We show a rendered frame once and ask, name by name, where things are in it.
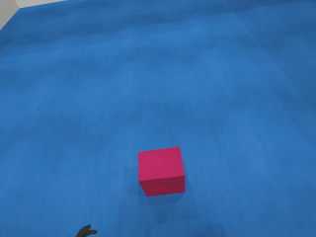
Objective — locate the carton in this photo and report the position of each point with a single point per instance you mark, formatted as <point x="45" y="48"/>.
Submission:
<point x="161" y="171"/>

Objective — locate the robot left hand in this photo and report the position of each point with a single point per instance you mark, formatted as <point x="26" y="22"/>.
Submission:
<point x="84" y="232"/>

